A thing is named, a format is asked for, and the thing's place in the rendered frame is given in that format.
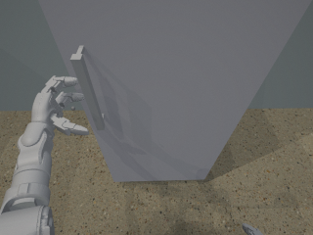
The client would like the handle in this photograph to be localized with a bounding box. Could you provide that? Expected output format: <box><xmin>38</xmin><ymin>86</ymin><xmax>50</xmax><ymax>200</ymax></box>
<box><xmin>70</xmin><ymin>45</ymin><xmax>105</xmax><ymax>130</ymax></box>

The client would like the fridge door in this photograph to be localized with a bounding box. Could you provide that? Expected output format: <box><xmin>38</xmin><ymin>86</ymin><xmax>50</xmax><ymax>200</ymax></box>
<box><xmin>38</xmin><ymin>0</ymin><xmax>312</xmax><ymax>182</ymax></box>

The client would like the left robot forearm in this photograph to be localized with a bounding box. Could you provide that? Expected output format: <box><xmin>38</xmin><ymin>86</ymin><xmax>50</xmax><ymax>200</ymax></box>
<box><xmin>0</xmin><ymin>121</ymin><xmax>55</xmax><ymax>215</ymax></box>

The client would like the right robot hand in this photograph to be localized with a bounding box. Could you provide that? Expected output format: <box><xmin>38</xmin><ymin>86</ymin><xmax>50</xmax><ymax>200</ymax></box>
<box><xmin>242</xmin><ymin>223</ymin><xmax>263</xmax><ymax>235</ymax></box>

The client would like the left robot hand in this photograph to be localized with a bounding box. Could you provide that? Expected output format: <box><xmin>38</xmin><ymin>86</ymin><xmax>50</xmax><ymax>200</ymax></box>
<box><xmin>31</xmin><ymin>75</ymin><xmax>89</xmax><ymax>136</ymax></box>

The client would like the left robot upper arm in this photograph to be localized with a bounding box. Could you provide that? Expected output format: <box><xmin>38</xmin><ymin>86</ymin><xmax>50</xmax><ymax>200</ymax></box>
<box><xmin>0</xmin><ymin>205</ymin><xmax>55</xmax><ymax>235</ymax></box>

